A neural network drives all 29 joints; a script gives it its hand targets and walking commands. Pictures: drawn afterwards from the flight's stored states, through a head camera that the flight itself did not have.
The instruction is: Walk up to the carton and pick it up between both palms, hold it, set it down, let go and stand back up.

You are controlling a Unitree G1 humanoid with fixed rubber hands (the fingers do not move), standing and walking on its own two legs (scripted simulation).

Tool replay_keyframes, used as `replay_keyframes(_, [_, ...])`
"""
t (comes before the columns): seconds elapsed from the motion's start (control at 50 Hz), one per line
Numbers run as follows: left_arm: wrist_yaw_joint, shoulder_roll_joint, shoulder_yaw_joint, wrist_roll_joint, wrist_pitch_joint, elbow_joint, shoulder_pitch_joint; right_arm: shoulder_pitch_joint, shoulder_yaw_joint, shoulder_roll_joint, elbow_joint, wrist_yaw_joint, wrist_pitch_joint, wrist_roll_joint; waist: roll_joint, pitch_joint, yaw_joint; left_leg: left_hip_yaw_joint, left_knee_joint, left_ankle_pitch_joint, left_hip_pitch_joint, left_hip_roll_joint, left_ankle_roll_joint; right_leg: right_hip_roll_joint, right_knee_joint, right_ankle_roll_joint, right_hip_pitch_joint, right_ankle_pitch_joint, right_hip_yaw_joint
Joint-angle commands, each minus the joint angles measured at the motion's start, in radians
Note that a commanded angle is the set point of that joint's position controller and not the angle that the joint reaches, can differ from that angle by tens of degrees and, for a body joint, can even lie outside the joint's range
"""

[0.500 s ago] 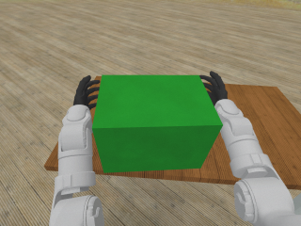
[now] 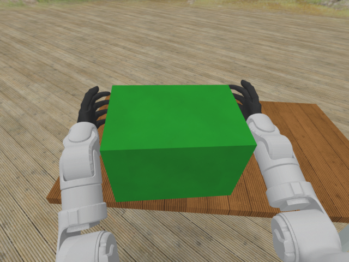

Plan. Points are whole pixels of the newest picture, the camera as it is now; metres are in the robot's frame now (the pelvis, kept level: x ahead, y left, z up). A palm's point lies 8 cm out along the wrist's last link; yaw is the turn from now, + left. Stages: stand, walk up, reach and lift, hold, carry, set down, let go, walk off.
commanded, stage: reach and lift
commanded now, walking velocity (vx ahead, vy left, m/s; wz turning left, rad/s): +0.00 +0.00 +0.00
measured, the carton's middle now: (173, 142) +0.34 +0.00 +0.16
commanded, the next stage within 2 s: hold in 0.20 s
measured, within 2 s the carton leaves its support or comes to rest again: neither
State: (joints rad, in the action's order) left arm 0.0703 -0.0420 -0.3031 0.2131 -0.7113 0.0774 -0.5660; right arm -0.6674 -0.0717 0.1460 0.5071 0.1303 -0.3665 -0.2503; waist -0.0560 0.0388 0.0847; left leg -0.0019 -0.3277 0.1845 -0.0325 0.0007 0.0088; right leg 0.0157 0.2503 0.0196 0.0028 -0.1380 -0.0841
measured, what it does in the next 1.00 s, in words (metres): stands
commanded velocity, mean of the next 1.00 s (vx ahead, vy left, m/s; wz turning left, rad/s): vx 0.00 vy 0.00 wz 0.00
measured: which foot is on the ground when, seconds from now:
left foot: down 0.00-1.00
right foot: down 0.00-1.00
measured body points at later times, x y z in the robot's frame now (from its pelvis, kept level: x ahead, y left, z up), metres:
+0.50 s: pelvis -0.01 +0.00 +0.00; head -0.07 +0.03 +0.45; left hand +0.37 +0.18 +0.22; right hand +0.37 -0.18 +0.22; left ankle +0.00 +0.11 -0.75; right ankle +0.01 -0.10 -0.75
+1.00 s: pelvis +0.00 +0.00 +0.00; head -0.07 +0.03 +0.44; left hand +0.36 +0.18 +0.22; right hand +0.37 -0.18 +0.22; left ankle +0.00 +0.11 -0.75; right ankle +0.01 -0.10 -0.75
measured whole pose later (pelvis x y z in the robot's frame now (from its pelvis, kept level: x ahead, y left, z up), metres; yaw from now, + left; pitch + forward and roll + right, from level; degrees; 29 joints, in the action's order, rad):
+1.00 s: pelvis +0.00 +0.00 +0.00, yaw -1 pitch -7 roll -1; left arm 0.10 -0.04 -0.33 0.24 -0.79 0.05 -0.60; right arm -0.70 -0.07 0.15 0.50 0.14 -0.43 -0.26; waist -0.05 0.05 0.08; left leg 0.01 -0.33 0.19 -0.02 0.01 0.01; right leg 0.02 0.25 0.02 -0.01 -0.14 -0.08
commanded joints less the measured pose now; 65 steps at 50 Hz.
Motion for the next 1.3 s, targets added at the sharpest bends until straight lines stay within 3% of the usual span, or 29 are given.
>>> replay_keyframes(0.0, [0.128,0.433,0.421,-0.106,0.016,-0.094,-0.611,-0.683,0.366,-0.511,-0.274,-0.099,0.002,-0.083,0.059,0.263,-0.003,0.011,0.037,-0.26,0.021,-0.045,-0.042,0.031,0.0,-0.043,-0.108,0.228,0.022])
replay_keyframes(0.08, [0.13,0.442,0.407,-0.105,0.01,-0.081,-0.652,-0.71,0.348,-0.519,-0.255,-0.119,-0.003,-0.07,0.069,0.257,-0.01,0.014,0.053,-0.207,0.0,-0.038,-0.034,0.029,-0.011,-0.031,-0.078,0.143,0.025])
replay_keyframes(0.16, [0.12,0.457,0.434,-0.124,0.009,-0.107,-0.656,-0.743,0.355,-0.521,-0.286,-0.121,0.009,-0.082,0.077,0.316,-0.018,0.009,0.038,-0.265,0.027,-0.038,-0.037,0.034,-0.003,-0.027,-0.101,0.185,0.022])
replay_keyframes(0.2, [0.118,0.454,0.442,-0.127,0.005,-0.103,-0.665,-0.745,0.354,-0.525,-0.28,-0.119,0.005,-0.085,0.08,0.318,-0.003,0.009,0.033,-0.271,0.031,-0.041,-0.043,0.036,0.005,-0.035,-0.099,0.198,0.021])
replay_keyframes(0.26, [0.129,0.447,0.411,-0.106,-0.006,-0.05,-0.653,-0.733,0.323,-0.507,-0.242,-0.121,-0.009,-0.06,0.065,0.261,0.006,0.015,0.059,-0.193,0.002,-0.034,-0.032,0.034,-0.017,-0.031,-0.083,0.113,0.02])
replay_keyframes(0.3, [0.13,0.44,0.388,-0.106,-0.009,-0.036,-0.682,-0.752,0.313,-0.513,-0.224,-0.13,-0.012,-0.055,0.053,0.259,-0.013,0.021,0.077,-0.131,-0.028,-0.034,-0.02,0.03,-0.019,-0.031,-0.068,0.065,0.019])
replay_keyframes(0.32, [0.13,0.446,0.391,-0.105,-0.009,-0.029,-0.688,-0.759,0.307,-0.527,-0.213,-0.134,-0.011,-0.053,0.064,0.251,-0.008,0.021,0.08,-0.122,-0.03,-0.032,-0.019,0.027,-0.018,-0.029,-0.068,0.06,0.021])
replay_keyframes(0.44, [0.126,0.463,0.409,-0.115,-0.01,-0.047,-0.701,-0.787,0.322,-0.534,-0.224,-0.128,-0.008,-0.068,0.077,0.308,-0.004,0.017,0.055,-0.205,0.005,-0.033,-0.031,0.032,-0.007,-0.032,-0.096,0.14,0.024])
replay_keyframes(0.48, [0.128,0.46,0.414,-0.11,-0.011,-0.06,-0.704,-0.777,0.315,-0.536,-0.208,-0.128,-0.012,-0.07,0.096,0.294,0.006,0.014,0.052,-0.203,0.007,-0.035,-0.04,0.033,-0.005,-0.032,-0.09,0.132,0.022])
replay_keyframes(0.56, [0.134,0.453,0.391,-0.1,-0.017,-0.038,-0.686,-0.776,0.311,-0.526,-0.2,-0.128,-0.017,-0.069,0.08,0.284,-0.005,0.021,0.063,-0.181,-0.01,-0.037,-0.029,0.031,-0.013,-0.03,-0.087,0.107,0.022])
replay_keyframes(0.6, [0.132,0.452,0.401,-0.106,-0.02,-0.06,-0.685,-0.76,0.32,-0.515,-0.206,-0.126,-0.018,-0.077,0.096,0.291,0.002,0.02,0.05,-0.223,0.005,-0.035,-0.037,0.031,-0.004,-0.026,-0.1,0.149,0.029])
replay_keyframes(0.68, [0.133,0.444,0.412,-0.12,-0.016,-0.115,-0.681,-0.774,0.364,-0.549,-0.278,-0.114,-0.017,-0.104,0.066,0.344,-0.002,0.019,0.022,-0.306,0.034,-0.05,-0.038,0.035,0.012,-0.039,-0.142,0.268,0.028])
replay_keyframes(0.78, [0.145,0.427,0.391,-0.097,-0.028,-0.079,-0.665,-0.755,0.354,-0.54,-0.261,-0.105,-0.032,-0.092,0.056,0.271,-0.007,0.023,0.044,-0.233,-0.007,-0.044,-0.025,0.028,-0.002,-0.042,-0.127,0.21,0.031])
replay_keyframes(0.88, [0.144,0.441,0.417,-0.11,-0.033,-0.14,-0.657,-0.739,0.389,-0.541,-0.305,-0.104,-0.036,-0.113,0.069,0.317,-0.005,0.018,0.025,-0.317,0.023,-0.042,-0.041,0.033,0.014,-0.037,-0.156,0.283,0.034])
replay_keyframes(1.0, [0.148,0.431,0.394,-0.094,-0.045,-0.092,-0.654,-0.739,0.359,-0.529,-0.274,-0.105,-0.047,-0.098,0.066,0.252,-0.008,0.019,0.049,-0.229,0.0,-0.039,-0.035,0.035,-0.002,-0.037,-0.118,0.19,0.032])
replay_keyframes(1.16, [0.145,0.45,0.412,-0.112,-0.039,-0.102,-0.692,-0.756,0.337,-0.521,-0.274,-0.116,-0.041,-0.092,0.095,0.28,0.01,0.019,0.048,-0.222,-0.004,-0.033,-0.041,0.033,-0.006,-0.021,-0.105,0.148,0.033])
replay_keyframes(1.28, [0.146,0.438,0.4,-0.106,-0.04,-0.096,-0.668,-0.743,0.343,-0.517,-0.268,-0.113,-0.045,-0.088,0.076,0.286,0.003,0.016,0.045,-0.239,0.005,-0.032,-0.039,0.038,-0.006,-0.027,-0.117,0.172,0.033])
